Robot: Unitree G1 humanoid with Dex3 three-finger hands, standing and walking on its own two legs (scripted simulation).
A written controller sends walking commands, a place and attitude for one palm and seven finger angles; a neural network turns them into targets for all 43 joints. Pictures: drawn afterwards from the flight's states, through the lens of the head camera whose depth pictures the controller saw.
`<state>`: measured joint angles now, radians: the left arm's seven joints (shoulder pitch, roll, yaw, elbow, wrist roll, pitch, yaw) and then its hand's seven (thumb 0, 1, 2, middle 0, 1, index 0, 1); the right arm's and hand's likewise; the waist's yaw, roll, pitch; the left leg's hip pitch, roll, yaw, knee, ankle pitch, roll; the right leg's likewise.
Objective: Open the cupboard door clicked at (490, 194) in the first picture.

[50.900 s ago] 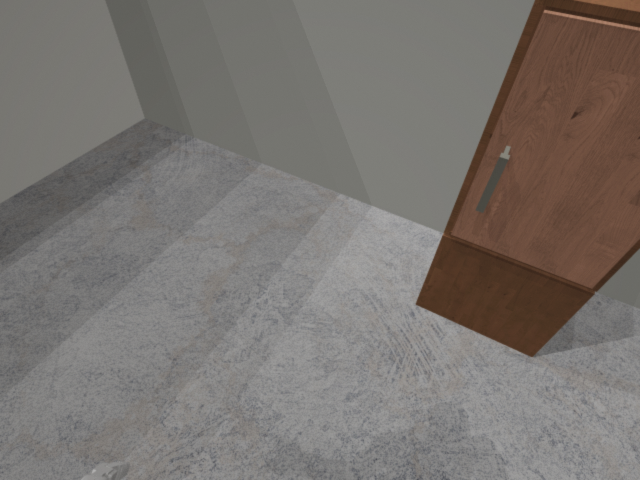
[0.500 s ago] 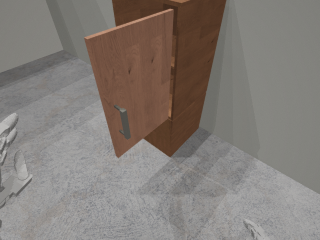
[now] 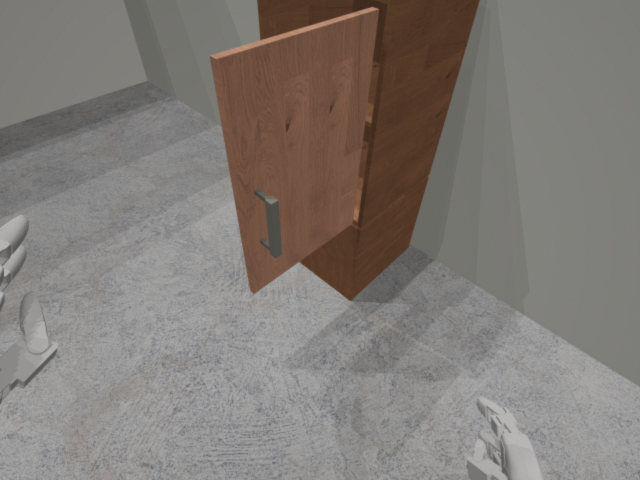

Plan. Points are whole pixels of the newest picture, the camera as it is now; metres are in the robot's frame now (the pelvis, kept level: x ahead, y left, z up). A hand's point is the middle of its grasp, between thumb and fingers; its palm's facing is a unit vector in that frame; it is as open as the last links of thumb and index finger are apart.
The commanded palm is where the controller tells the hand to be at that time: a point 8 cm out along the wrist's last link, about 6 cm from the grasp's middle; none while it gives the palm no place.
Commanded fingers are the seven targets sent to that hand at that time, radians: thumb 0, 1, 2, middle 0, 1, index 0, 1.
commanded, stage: stop stepping back and stand still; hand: left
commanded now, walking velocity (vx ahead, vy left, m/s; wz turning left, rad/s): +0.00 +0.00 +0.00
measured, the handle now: (268, 224) +0.63 +0.15 -0.11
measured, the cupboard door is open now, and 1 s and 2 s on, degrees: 88 88 88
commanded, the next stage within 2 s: let the arm hang, fingers relaxed in 0.42 s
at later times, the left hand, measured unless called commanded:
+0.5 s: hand (7, 347) +0.19 +0.30 +0.15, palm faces +0.41 -0.78 -0.48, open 7.4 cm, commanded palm none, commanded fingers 0.00 0.90 0.90 -0.20 -0.30 -0.20 -0.30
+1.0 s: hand out of the picture -0.03 +0.20 -0.18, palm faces +0.05 -0.98 -0.19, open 7.2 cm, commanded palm none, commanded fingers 0.00 0.90 0.90 -0.20 -0.30 -0.20 -0.30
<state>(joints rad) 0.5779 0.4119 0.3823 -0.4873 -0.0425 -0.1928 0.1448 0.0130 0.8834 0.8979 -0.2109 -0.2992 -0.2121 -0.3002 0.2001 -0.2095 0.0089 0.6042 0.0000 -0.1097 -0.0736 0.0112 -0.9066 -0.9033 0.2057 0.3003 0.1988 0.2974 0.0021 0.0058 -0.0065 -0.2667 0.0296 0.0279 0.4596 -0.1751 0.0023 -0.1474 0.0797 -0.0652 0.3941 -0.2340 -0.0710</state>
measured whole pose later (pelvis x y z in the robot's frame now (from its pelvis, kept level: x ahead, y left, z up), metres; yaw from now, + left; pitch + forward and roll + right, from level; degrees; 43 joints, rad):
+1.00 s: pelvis +0.00 +0.02 +0.00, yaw +3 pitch -1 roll -1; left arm 0.31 0.21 0.00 1.05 0.02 0.02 0.00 0.00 0.95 0.90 -0.20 -0.30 -0.20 -0.30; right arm 0.25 -0.22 0.00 1.06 -0.02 0.03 -0.02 0.01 -0.91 -0.90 0.20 0.30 0.20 0.30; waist 0.01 -0.02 0.08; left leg -0.28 -0.02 0.00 0.46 -0.17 0.03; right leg -0.17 0.04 -0.10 0.43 -0.26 -0.05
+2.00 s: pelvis +0.04 -0.01 +0.00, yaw +1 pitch -1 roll +1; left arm 0.29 0.14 0.01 1.15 0.01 -0.01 0.04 0.00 0.91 0.90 -0.20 -0.30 -0.20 -0.30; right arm 0.25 -0.16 0.00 1.15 -0.01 0.00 -0.04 0.00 -0.91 -0.90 0.20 0.30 0.20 0.30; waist 0.00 0.02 0.05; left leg -0.18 0.00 0.01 0.40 -0.20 -0.01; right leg -0.07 0.06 -0.08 0.37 -0.29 -0.08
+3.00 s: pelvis +0.04 -0.01 +0.00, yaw +0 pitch -1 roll +1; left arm 0.25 0.17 0.01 1.14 0.01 -0.01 0.03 0.00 0.90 0.90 -0.20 -0.30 -0.20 -0.30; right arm 0.24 -0.19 0.00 1.15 -0.01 0.00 -0.04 0.00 -0.91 -0.90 0.20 0.30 0.20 0.30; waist 0.00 0.01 0.05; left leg -0.15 0.00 0.03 0.37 -0.20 0.00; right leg -0.04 0.06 -0.06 0.34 -0.28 -0.08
